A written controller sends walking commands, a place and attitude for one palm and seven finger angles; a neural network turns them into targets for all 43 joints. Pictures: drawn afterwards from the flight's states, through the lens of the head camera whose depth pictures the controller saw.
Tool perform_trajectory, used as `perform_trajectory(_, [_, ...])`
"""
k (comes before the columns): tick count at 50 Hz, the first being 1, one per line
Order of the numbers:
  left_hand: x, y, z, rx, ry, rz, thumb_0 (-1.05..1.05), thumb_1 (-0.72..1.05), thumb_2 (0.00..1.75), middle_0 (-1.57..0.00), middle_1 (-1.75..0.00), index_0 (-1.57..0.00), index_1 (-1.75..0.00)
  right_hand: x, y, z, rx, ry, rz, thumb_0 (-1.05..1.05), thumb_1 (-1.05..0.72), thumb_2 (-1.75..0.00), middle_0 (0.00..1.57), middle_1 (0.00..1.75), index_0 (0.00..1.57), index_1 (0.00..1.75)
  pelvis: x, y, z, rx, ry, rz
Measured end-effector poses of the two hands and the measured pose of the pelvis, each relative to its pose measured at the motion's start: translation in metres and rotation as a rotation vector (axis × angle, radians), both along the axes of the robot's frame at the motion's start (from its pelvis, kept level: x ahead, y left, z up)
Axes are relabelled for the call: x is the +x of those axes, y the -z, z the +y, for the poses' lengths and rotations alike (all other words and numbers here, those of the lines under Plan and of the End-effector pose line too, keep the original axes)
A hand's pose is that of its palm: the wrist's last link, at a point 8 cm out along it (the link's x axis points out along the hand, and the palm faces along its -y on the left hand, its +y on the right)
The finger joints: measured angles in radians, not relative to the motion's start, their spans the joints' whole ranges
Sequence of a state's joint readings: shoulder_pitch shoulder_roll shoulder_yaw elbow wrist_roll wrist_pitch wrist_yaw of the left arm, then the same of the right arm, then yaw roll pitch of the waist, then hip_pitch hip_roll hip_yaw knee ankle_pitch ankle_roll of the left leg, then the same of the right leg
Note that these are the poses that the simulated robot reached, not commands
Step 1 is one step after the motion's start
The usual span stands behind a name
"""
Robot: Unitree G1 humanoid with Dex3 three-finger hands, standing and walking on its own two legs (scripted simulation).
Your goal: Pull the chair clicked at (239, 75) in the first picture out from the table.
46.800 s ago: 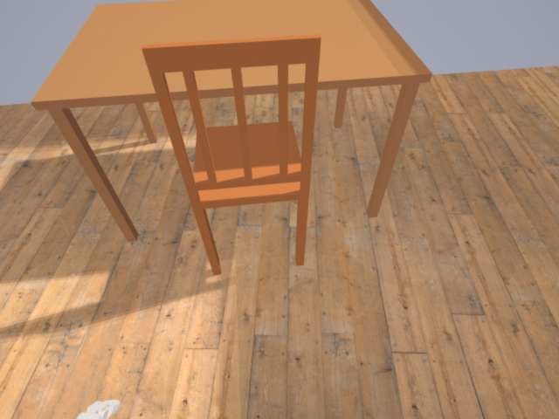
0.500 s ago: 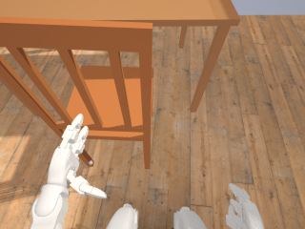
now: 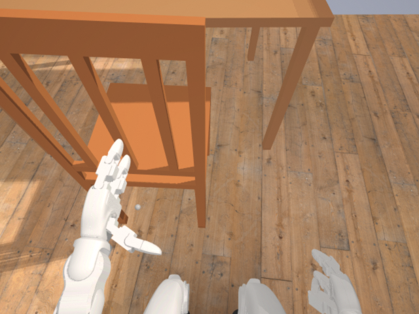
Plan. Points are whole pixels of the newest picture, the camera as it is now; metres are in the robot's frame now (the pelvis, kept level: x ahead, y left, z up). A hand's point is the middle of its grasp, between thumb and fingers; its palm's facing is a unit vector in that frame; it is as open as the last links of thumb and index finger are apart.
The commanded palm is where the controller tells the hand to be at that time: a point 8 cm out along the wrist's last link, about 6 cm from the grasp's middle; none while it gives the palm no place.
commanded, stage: aim the fingers beside a spindle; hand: left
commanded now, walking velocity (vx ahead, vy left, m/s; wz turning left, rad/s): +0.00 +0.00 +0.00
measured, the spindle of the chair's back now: (113, 125) +0.47 +0.22 +0.04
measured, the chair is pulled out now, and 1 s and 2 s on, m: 0.17 0.17 0.17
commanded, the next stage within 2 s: none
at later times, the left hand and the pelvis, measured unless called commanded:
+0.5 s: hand (168, 205) +0.31 +0.09 +0.01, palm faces -0.10 -1.00 -0.01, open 16.9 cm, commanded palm +0.30 +0.16 +0.02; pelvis -0.01 +0.00 -0.01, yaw +0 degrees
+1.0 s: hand (161, 200) +0.31 +0.10 +0.03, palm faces -0.04 -1.00 -0.04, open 16.9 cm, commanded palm +0.29 +0.16 +0.02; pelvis -0.01 -0.01 -0.01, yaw +0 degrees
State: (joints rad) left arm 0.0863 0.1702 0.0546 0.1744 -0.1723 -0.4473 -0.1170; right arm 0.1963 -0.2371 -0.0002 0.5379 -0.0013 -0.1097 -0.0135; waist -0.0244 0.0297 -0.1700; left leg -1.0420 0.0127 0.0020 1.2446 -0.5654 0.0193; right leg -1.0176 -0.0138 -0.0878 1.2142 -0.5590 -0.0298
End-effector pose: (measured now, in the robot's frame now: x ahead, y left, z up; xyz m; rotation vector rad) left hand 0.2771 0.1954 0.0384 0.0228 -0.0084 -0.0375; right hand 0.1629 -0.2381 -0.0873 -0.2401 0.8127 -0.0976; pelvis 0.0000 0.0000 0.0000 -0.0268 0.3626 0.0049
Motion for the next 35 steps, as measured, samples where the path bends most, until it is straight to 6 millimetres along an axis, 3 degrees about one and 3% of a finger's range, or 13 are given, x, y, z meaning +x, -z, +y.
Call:
perform_trajectory(6, [0.001,0.018,-0.020,-0.015,0.059,0.069,-0.02,-0.50,0.30,-0.06,-0.08,-0.06,-0.08,-0.005,0.007,-0.001,0.005,0.009,0.020,0.01,-0.90,-0.89,0.20,0.30,0.20,0.30,-0.002,0.004,0.000,0.001,0.001,0.009])
perform_trajectory(9, [0.003,0.017,-0.028,-0.016,0.065,0.056,-0.02,-0.50,0.30,-0.06,-0.08,-0.06,-0.08,-0.008,0.009,-0.002,0.004,0.017,0.026,0.01,-0.90,-0.89,0.20,0.30,0.20,0.30,-0.003,0.005,-0.001,0.003,0.004,0.011])
perform_trajectory(14, [0.010,0.008,-0.029,-0.005,0.020,-0.014,-0.02,-0.50,0.30,-0.06,-0.08,-0.07,-0.09,-0.013,0.014,-0.002,0.013,0.017,0.044,0.01,-0.90,-0.89,0.20,0.30,0.20,0.30,-0.005,0.008,-0.002,0.008,0.007,0.013])
perform_trajectory(22, [0.019,0.031,-0.040,-0.001,0.046,0.057,-0.02,-0.50,0.30,-0.06,-0.08,-0.06,-0.08,-0.021,0.024,-0.006,0.016,0.019,0.081,0.01,-0.90,-0.89,0.20,0.30,0.20,0.30,-0.009,0.014,-0.004,0.007,0.004,0.027])
perform_trajectory(25, [0.019,0.028,-0.046,-0.007,0.058,0.048,-0.02,-0.50,0.30,-0.06,-0.08,-0.06,-0.08,-0.023,0.024,-0.007,0.014,0.032,0.087,0.01,-0.90,-0.89,0.20,0.30,0.20,0.30,-0.009,0.013,-0.004,0.010,0.008,0.026])
perform_trajectory(31, [0.026,0.010,-0.035,0.021,-0.003,-0.019,-0.02,-0.50,0.30,-0.06,-0.08,-0.07,-0.09,-0.025,0.023,-0.008,0.023,0.034,0.100,0.01,-0.91,-0.89,0.20,0.30,0.20,0.30,-0.007,0.010,-0.006,0.015,0.011,0.021])
perform_trajectory(35, [0.026,0.016,-0.029,0.020,-0.013,0.021,-0.02,-0.50,0.30,-0.06,-0.08,-0.06,-0.09,-0.024,0.022,-0.008,0.032,0.029,0.107,0.01,-0.91,-0.89,0.20,0.30,0.20,0.30,-0.006,0.008,-0.007,0.016,0.009,0.021])
